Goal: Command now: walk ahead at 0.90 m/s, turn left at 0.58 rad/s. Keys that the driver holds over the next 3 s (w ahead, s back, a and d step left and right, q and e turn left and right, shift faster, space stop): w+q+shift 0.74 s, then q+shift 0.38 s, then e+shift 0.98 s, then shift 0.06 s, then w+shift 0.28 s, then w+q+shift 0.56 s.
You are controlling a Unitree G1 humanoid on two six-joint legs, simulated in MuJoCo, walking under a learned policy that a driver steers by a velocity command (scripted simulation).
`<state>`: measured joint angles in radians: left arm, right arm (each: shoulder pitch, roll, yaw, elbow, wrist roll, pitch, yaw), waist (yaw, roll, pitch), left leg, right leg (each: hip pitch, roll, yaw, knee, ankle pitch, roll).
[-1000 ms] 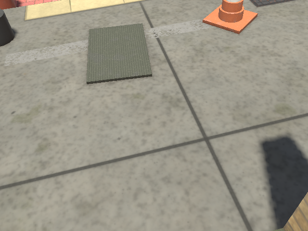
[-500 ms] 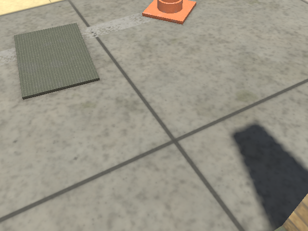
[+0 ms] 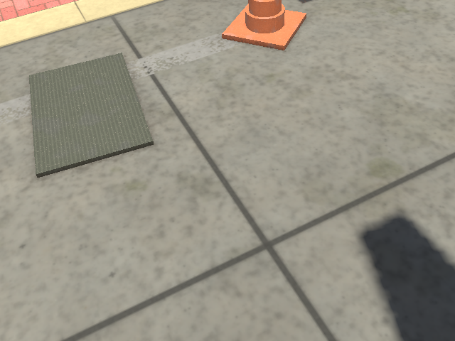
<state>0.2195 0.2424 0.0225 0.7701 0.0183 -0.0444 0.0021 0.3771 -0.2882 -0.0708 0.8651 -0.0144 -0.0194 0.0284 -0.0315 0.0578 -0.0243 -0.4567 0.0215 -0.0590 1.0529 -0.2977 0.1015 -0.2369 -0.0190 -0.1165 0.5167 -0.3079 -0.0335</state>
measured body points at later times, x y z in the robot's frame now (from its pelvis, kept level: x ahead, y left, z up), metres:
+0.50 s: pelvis +0.36 +0.07 -0.18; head +0.41 +0.08 +0.27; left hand +0.23 +0.29 -0.31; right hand +0.57 -0.13 -0.32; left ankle +0.37 +0.09 -0.89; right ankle +0.26 -0.13 -0.67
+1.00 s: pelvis +0.74 +0.21 -0.15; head +0.76 +0.26 +0.30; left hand +0.52 +0.41 -0.28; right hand +1.09 +0.23 -0.23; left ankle +0.72 +0.38 -0.82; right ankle +0.83 +0.11 -0.89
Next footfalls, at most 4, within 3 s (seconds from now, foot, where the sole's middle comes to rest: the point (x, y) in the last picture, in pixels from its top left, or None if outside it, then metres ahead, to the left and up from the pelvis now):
0.40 left None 0.41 0.11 -0.92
0.76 right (209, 268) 0.86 0.13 -0.92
1.14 left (112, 282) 0.82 0.49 -0.92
1.68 right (158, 236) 1.01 0.33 -0.92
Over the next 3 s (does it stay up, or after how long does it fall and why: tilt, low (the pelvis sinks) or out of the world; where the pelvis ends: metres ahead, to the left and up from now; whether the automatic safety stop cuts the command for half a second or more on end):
stays up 1.28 0.55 -0.19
